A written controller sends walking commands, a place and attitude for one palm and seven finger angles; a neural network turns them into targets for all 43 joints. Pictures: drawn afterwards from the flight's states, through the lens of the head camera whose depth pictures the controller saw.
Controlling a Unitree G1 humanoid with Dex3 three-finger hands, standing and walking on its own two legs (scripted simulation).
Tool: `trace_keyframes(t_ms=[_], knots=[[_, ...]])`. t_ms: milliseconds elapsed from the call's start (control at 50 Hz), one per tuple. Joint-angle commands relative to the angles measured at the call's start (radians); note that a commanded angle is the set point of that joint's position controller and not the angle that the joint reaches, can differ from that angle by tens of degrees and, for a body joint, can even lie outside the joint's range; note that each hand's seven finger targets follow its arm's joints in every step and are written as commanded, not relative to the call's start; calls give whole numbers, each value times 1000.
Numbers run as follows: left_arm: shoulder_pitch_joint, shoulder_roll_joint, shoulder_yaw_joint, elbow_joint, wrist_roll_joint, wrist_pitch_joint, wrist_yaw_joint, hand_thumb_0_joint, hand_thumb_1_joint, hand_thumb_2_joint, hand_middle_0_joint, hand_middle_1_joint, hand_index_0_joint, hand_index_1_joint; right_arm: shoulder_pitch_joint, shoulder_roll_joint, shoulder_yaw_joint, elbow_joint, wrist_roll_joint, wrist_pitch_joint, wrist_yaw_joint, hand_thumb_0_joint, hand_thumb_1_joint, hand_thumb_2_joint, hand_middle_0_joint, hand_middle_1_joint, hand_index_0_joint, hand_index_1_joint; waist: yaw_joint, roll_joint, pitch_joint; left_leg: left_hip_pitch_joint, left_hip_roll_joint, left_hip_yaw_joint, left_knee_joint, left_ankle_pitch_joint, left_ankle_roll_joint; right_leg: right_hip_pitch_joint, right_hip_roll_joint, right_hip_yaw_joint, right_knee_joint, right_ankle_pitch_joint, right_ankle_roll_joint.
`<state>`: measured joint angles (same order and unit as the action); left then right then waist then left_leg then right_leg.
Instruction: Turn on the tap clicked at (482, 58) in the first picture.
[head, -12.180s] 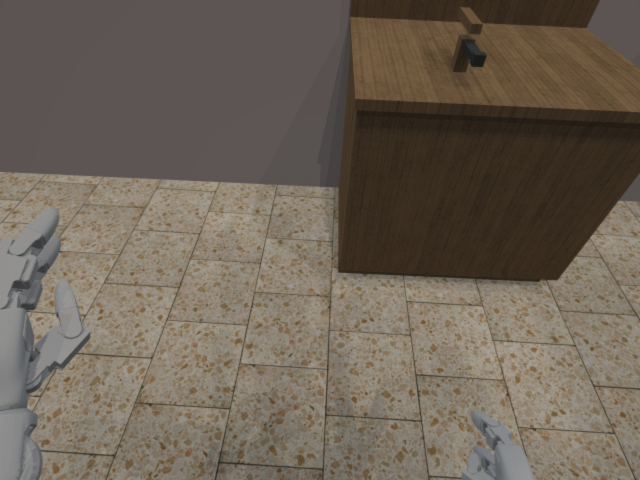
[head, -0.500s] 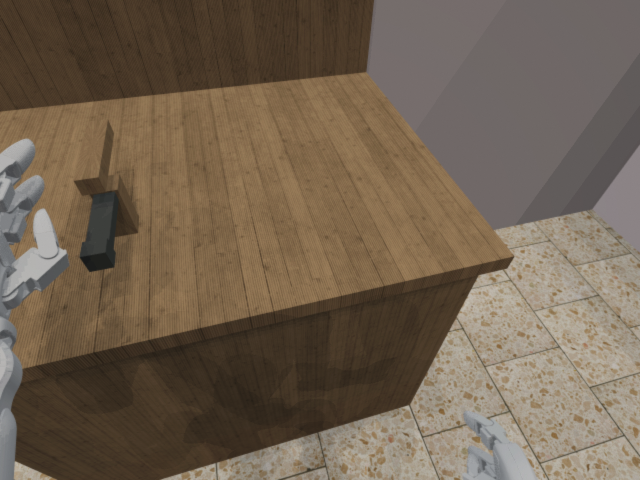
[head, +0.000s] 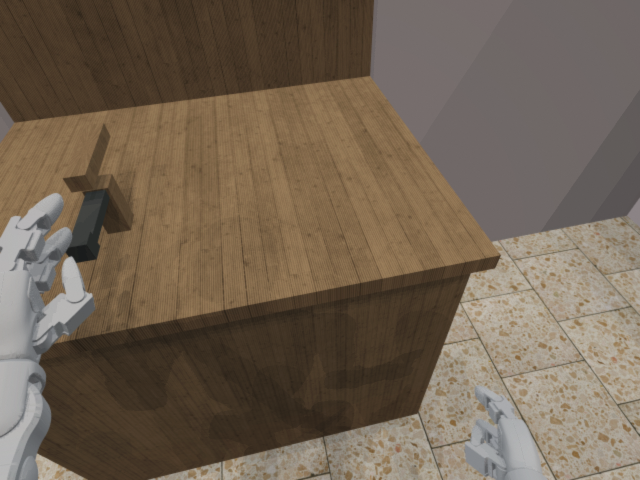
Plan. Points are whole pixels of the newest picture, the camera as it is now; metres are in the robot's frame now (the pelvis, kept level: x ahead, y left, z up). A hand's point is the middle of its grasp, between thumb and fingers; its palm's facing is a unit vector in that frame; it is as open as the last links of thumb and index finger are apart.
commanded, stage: turn the palm inward beside the body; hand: left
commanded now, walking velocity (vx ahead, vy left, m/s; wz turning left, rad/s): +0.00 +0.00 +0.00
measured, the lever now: (82, 247) +0.34 +0.35 +0.13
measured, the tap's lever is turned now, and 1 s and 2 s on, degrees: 0 0 0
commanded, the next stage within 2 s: reach beside the lever's end, fingers flat in 1.52 s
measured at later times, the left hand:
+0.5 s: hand (75, 320) +0.21 +0.26 +0.17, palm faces +0.46 -0.86 -0.22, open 7.4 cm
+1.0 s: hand (77, 352) +0.18 +0.24 +0.17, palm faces +0.48 -0.86 -0.16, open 7.4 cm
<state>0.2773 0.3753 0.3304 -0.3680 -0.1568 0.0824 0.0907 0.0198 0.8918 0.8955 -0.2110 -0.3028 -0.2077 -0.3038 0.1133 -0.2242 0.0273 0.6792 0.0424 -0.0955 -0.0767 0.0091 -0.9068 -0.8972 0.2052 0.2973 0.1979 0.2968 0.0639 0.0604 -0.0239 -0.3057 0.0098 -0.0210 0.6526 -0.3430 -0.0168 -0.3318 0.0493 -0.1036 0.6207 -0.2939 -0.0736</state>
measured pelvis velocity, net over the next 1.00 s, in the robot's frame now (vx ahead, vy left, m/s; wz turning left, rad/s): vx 0.00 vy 0.01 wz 0.03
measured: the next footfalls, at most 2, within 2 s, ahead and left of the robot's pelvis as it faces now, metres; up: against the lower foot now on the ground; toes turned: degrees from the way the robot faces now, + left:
none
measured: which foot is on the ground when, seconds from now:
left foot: down 0.00-1.00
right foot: down 0.00-1.00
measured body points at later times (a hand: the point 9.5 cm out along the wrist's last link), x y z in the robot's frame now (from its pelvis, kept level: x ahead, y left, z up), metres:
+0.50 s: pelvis +0.02 +0.01 +0.00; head +0.00 -0.01 +0.45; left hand +0.18 +0.30 +0.19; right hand +0.22 -0.19 -0.07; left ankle +0.00 +0.13 -0.72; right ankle +0.03 -0.06 -0.72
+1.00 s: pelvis +0.00 +0.01 +0.00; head -0.03 -0.02 +0.45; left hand +0.15 +0.28 +0.18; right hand +0.22 -0.20 -0.07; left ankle +0.00 +0.13 -0.72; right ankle +0.03 -0.06 -0.72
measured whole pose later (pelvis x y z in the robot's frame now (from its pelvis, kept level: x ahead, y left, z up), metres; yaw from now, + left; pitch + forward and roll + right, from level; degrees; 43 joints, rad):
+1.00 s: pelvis +0.00 +0.01 +0.00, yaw +2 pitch -3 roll +0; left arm 0.47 0.25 0.24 -0.60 -0.23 0.24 0.18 0.02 0.90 0.90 -0.21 -0.30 -0.20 -0.30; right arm 0.16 -0.24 0.05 0.67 0.06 -0.20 -0.10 0.01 -0.91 -0.90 0.20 0.30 0.20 0.30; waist 0.09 0.07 -0.05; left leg -0.24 -0.02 -0.04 0.61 -0.32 0.00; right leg -0.27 0.02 -0.12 0.60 -0.29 -0.07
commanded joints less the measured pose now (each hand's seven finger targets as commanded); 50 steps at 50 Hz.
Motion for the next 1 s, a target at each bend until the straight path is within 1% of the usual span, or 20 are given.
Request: trace_keyframes(t_ms=[0,60,100,160,220,260,300,360,400,420,520,580,620,680,740,760,820,860,900,980], knots=[[-18,205,195,-225,-12,-67,45,0,900,900,-200,-300,-200,-300,-137,-112,-46,-167,-4,-66,-6,0,-900,-900,200,300,200,300,33,-55,-147,-60,21,-11,-55,162,29,158,-167,227,-158,136,97],[34,157,161,-259,-27,-75,22,0,900,900,-200,-300,-200,-300,-72,-126,-55,-179,-6,-83,-5,0,-900,-900,200,300,200,300,18,-87,-209,-13,6,6,-60,300,45,171,-125,137,-86,399,96],[23,140,133,-306,-19,-89,11,0,900,900,-200,-300,-200,-300,-69,-124,-50,-185,-1,-102,-9,0,-900,-900,200,300,200,300,16,-30,-204,38,-3,19,-62,350,54,136,-101,96,-69,415,82],[54,121,108,-335,-26,-118,-2,0,900,900,-200,-300,-200,-300,-28,-132,-57,-188,-7,-134,-12,0,-900,-900,200,300,200,300,14,-39,-205,54,-4,11,-66,392,52,122,-88,68,-57,407,69],[51,110,95,-366,-16,-133,12,0,900,900,-200,-300,-200,-300,-21,-125,-53,-188,-5,-154,-12,0,-900,-900,200,300,200,300,18,-8,-187,61,-4,5,-74,410,43,100,-81,51,-54,359,57],[78,103,97,-345,-25,-127,22,0,900,900,-200,-300,-200,-300,-25,-127,-54,-185,-4,-161,-15,0,-900,-900,200,300,200,300,22,-40,-172,44,-4,-2,-82,371,42,97,-80,50,-64,313,58],[65,105,98,-365,-15,-115,36,0,900,900,-200,-300,-200,-300,-48,-121,-45,-187,2,-167,-16,0,-900,-900,200,300,200,300,30,11,-156,56,-5,-2,-90,368,36,85,-77,46,-66,278,52],[78,80,75,-354,-30,-81,40,0,900,900,-200,-300,-200,-300,-46,-122,-44,-189,0,-166,-17,0,-900,-900,200,300,200,300,29,-35,-147,40,-4,-9,-105,326,34,92,-78,45,-82,236,55],[75,79,75,-357,-28,-53,44,0,900,900,-200,-300,-200,-300,-73,-115,-32,-192,8,-163,-19,0,-900,-900,200,300,200,300,34,14,-113,42,-4,-10,-116,300,33,79,-77,45,-93,197,52],[65,64,53,-361,-31,-43,44,0,900,900,-200,-300,-200,-300,-62,-117,-33,-191,6,-162,-19,0,-900,-900,200,300,200,300,26,-21,-117,37,-4,-14,-122,283,33,81,-76,43,-98,179,53],[37,55,33,-386,-32,1,58,0,900,900,-200,-300,-200,-300,-93,-110,-21,-195,9,-161,-24,0,-900,-900,200,300,200,300,25,-19,-85,35,-3,-26,-147,187,37,63,-75,46,-128,66,54],[41,58,32,-406,-35,11,67,0,900,900,-200,-300,-200,-300,-99,-112,-20,-195,5,-161,-25,0,-900,-900,200,300,200,300,27,-29,-94,42,-4,-27,-147,179,39,71,-74,46,-133,58,55],[34,44,14,-418,-28,20,75,0,900,900,-200,-300,-200,-300,-110,-105,-13,-196,10,-160,-23,0,-900,-900,200,300,200,300,28,9,-81,38,-8,-28,-156,146,35,61,-74,47,-135,24,52],[46,46,24,-410,-49,41,80,0,900,900,-200,-300,-200,-300,-127,-109,-15,-193,8,-159,-26,0,-900,-900,200,300,200,300,27,-48,-80,25,-8,-27,-150,109,46,74,-80,62,-162,-14,60],[45,39,17,-421,-51,58,84,0,900,900,-200,-300,-200,-300,-136,-106,-11,-190,13,-158,-23,0,-900,-900,200,300,200,300,29,0,-61,23,-9,-27,-153,90,44,70,-84,66,-169,-32,56],[52,40,17,-421,-55,63,86,0,900,900,-200,-300,-200,-300,-135,-107,-11,-190,11,-159,-24,0,-900,-900,200,300,200,300,31,-24,-65,17,-11,-28,-151,89,46,77,-84,68,-170,-36,58],[51,30,6,-443,-59,70,89,0,900,900,-200,-300,-200,-300,-141,-105,-8,-191,15,-162,-23,0,-900,-900,200,300,200,300,28,-12,-58,16,-12,-29,-149,80,47,71,-87,73,-175,-49,58],[67,23,0,-437,-67,78,88,0,900,900,-200,-300,-200,-300,-145,-107,-12,-189,15,-163,-24,0,-900,-900,200,300,200,300,27,-51,-55,10,-11,-29,-140,70,50,74,-90,80,-189,-71,63],[73,36,11,-456,-62,83,94,0,900,900,-200,-300,-200,-300,-150,-107,-10,-186,18,-167,-23,0,-900,-900,200,300,200,300,33,11,-56,18,-13,-25,-137,83,48,75,-91,82,-186,-58,59],[62,29,15,-448,-81,98,101,0,900,900,-200,-300,-200,-300,-145,-109,-14,-183,15,-168,-26,0,-900,-900,200,300,200,300,29,-58,-50,2,-11,-29,-130,80,50,84,-97,95,-200,-74,66]])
